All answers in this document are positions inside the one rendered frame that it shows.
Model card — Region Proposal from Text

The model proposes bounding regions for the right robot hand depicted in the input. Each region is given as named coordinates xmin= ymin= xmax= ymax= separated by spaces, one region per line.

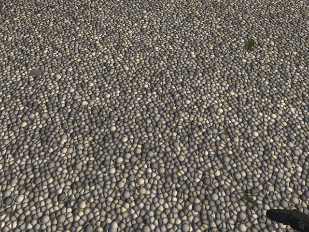
xmin=266 ymin=209 xmax=309 ymax=232

